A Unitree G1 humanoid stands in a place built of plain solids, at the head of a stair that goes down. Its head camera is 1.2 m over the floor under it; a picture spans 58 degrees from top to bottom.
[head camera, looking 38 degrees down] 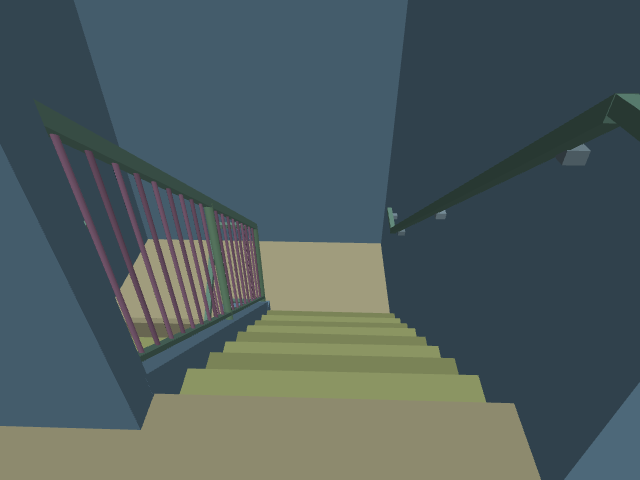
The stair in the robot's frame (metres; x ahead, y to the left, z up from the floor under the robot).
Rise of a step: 0.20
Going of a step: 0.23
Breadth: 1.10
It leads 2 degrees to the right of straight ahead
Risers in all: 9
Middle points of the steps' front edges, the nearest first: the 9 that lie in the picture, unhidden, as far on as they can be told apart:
0.75 -0.04 0.00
0.98 -0.05 -0.20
1.22 -0.05 -0.41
1.43 -0.06 -0.60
1.66 -0.07 -0.80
1.89 -0.07 -1.00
2.11 -0.08 -1.20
2.34 -0.09 -1.40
2.57 -0.09 -1.59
